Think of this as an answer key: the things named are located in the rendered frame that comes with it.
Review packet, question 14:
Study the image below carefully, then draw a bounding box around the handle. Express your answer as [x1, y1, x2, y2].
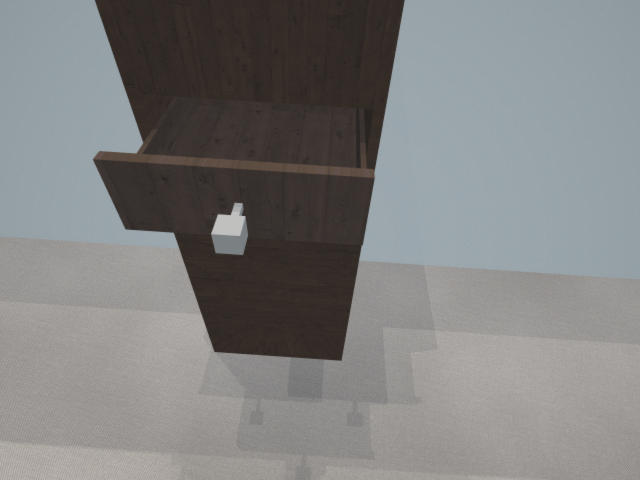
[211, 203, 248, 255]

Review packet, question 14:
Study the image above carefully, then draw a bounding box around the drawer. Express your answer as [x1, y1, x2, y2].
[93, 96, 375, 245]

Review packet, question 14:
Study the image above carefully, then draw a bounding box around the cabinet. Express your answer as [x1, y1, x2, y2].
[95, 0, 405, 361]

